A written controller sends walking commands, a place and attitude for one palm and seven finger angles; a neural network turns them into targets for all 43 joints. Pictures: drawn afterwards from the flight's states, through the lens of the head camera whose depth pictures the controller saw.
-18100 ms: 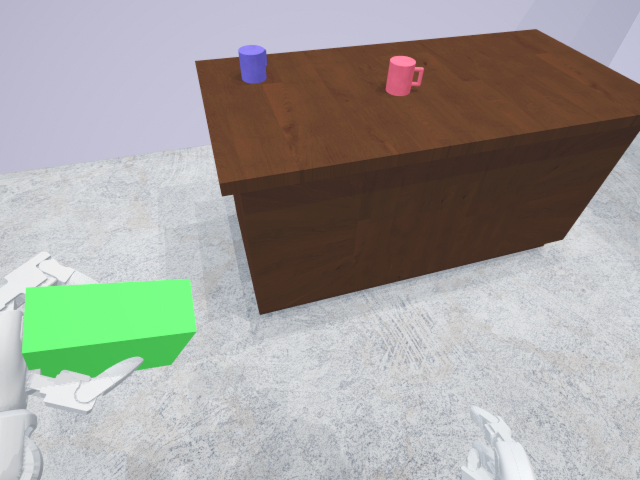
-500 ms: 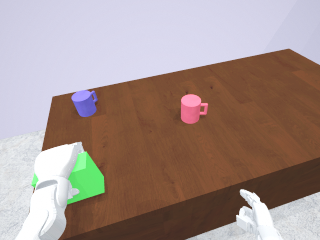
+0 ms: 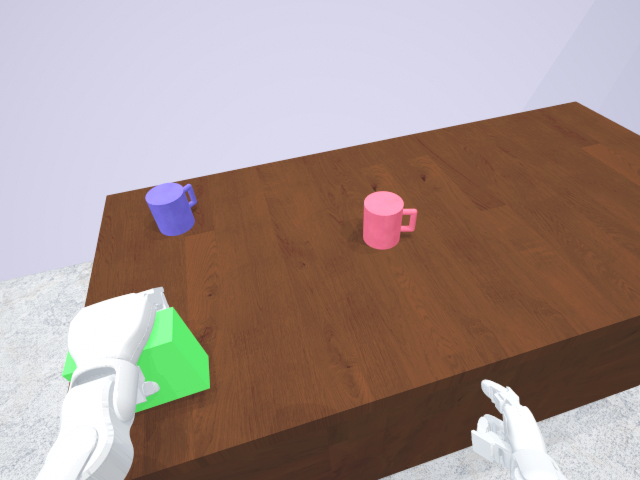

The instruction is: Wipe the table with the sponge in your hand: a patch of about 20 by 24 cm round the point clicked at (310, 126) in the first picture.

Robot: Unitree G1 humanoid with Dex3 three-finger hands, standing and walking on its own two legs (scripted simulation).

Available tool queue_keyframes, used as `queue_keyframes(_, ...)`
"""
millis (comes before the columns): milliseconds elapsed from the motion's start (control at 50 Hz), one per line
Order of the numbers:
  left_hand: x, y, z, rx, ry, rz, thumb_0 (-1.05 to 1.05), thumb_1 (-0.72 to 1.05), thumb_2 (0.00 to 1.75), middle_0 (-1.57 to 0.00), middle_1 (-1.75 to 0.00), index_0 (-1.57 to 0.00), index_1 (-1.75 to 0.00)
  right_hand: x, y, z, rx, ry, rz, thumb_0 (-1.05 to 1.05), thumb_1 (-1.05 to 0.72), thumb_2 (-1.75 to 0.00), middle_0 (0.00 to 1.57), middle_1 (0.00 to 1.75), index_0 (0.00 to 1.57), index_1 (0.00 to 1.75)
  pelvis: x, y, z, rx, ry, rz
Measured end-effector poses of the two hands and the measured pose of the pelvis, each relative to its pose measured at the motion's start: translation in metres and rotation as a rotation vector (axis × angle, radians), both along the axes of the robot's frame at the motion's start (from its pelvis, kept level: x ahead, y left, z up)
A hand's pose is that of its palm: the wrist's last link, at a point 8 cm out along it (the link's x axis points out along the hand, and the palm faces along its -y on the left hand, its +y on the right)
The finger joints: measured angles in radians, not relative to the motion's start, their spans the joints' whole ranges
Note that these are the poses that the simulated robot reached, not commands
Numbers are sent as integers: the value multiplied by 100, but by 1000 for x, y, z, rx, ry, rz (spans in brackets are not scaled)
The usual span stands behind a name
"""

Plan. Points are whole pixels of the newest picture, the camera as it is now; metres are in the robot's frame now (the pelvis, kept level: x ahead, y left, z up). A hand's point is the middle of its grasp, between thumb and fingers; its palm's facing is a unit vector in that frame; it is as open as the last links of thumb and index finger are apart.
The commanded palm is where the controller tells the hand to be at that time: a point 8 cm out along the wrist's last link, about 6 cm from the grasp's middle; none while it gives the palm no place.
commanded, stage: lower the sponge onto the table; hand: left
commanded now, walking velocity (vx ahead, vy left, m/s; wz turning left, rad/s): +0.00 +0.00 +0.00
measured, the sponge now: (152, 372) +0.22 +0.28 +0.01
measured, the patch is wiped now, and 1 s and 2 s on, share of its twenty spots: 0.00 0.00 0.20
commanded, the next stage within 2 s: wipe forward along the first lane in 1.24 s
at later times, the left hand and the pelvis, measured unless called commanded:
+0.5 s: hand (144, 352) +0.23 +0.28 +0.05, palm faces -0.01 -0.11 -0.99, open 9.6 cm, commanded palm +0.21 +0.27 +0.11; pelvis +0.00 +0.00 +0.00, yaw +0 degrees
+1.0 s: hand (150, 364) +0.23 +0.27 +0.03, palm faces -0.02 -0.11 -0.99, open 9.6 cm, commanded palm +0.20 +0.27 +0.09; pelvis +0.00 +0.00 +0.00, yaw +0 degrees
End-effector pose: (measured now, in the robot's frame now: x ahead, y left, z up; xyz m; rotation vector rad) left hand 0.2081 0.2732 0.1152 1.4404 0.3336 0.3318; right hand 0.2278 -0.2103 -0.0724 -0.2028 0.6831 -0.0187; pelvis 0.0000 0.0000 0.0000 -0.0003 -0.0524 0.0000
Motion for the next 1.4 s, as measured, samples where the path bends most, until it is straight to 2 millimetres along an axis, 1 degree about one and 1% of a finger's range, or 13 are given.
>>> queue_keyframes(140, 1, 7, 1, -3, 11, 33, 0, -45, 103, -78, -137, -79, -137, 0, 0, 0, -1, 0, 1, 1, -90, -90, 21, 30, 17, 29, -2, -1, 0, 0, -2, 4)
queue_keyframes(360, 8, -2, -10, -7, 38, -10, 0, -45, 103, -78, -138, -79, -137, -1, 0, -1, 3, -2, 4, 1, -90, -90, 21, 30, 18, 29, 0, -2, 0, 1, 13, -1)
queue_keyframes(480, 7, 0, -13, -4, 32, 13, 0, -45, 103, -78, -138, -79, -137, 0, -1, -1, 7, -1, 2, 1, -90, -90, 21, 30, 19, 30, 2, -3, 0, -1, 18, -2)
queue_keyframes(640, 4, -2, -22, -16, 51, 11, 0, -45, 103, -78, -138, -79, -137, 1, -3, -1, 1, 1, 3, 1, -90, -90, 21, 30, 21, 31, 3, -3, -1, -1, 23, -3)
queue_keyframes(840, -1, 5, -31, -10, 66, 30, 0, -45, 103, -78, -138, -79, -137, 1, -2, -2, -4, 3, 1, 1, -90, -90, 21, 30, 21, 31, 2, -2, -1, -4, 26, 1)
queue_keyframes(960, 0, -3, -30, -5, 43, -5, 0, -45, 103, -78, -138, -79, -137, 0, -1, -3, 7, -3, -7, 1, -90, -90, 21, 30, 20, 31, 2, 0, -2, -3, 35, -2)
queue_keyframes(1040, -1, -7, -33, -5, 37, -3, 0, -45, 103, -78, -138, -79, -137, -1, 1, -4, 16, 6, -4, 1, -90, -90, 21, 30, 20, 30, 2, 0, -2, -2, 37, -4)
queue_keyframes(1220, 2, -5, -36, 0, 42, 32, -1, -45, 103, -78, -138, -78, -137, -1, 2, -4, 19, 17, -1, 1, -90, -90, 21, 30, 20, 30, 0, -2, -3, 0, 38, -1)
queue_keyframes(1400, 5, -8, -39, 21, 63, 25, -1, -45, 103, -78, -138, -78, -137, -3, -1, -7, 26, 21, -4, 1, -90, -90, 21, 30, 20, 30, -1, -5, -4, 0, 51, 1)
